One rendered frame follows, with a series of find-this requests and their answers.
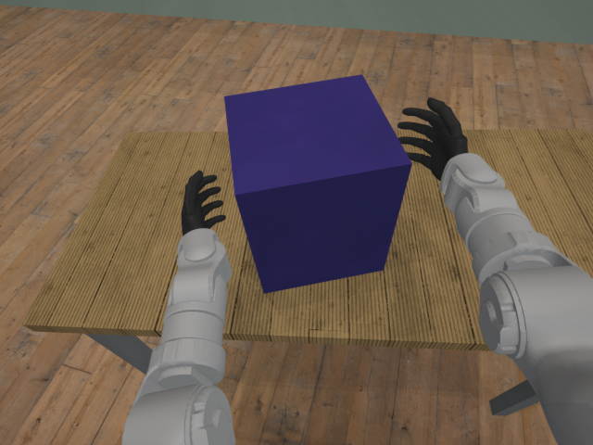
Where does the right robot forearm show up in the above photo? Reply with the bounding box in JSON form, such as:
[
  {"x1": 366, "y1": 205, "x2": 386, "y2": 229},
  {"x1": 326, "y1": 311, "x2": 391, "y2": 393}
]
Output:
[{"x1": 440, "y1": 153, "x2": 593, "y2": 286}]

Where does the left robot upper arm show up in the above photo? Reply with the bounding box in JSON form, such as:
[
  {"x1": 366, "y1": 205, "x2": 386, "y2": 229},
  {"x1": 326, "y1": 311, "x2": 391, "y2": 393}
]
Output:
[{"x1": 123, "y1": 383, "x2": 235, "y2": 445}]

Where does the carton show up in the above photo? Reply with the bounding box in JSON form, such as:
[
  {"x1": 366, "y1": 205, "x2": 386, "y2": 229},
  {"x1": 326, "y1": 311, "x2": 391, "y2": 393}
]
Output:
[{"x1": 224, "y1": 74, "x2": 412, "y2": 294}]

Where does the table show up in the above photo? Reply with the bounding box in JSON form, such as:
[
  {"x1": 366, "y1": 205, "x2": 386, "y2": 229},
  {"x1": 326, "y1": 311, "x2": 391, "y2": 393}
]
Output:
[{"x1": 22, "y1": 129, "x2": 593, "y2": 416}]

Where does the right robot upper arm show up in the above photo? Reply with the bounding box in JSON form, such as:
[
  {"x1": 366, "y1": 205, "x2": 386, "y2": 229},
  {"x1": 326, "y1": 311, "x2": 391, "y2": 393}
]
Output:
[{"x1": 479, "y1": 266, "x2": 593, "y2": 445}]

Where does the robot left hand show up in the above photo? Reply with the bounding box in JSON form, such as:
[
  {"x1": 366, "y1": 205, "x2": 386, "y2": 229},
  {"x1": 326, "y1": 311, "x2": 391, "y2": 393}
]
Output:
[{"x1": 182, "y1": 171, "x2": 226, "y2": 236}]

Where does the left robot forearm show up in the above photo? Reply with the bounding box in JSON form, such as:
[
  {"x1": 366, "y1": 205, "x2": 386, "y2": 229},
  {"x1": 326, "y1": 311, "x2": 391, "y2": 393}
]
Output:
[{"x1": 122, "y1": 228, "x2": 232, "y2": 445}]

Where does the robot right hand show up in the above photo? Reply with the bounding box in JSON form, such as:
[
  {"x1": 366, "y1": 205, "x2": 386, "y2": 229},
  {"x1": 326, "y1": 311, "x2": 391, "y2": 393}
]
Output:
[{"x1": 397, "y1": 97, "x2": 468, "y2": 181}]

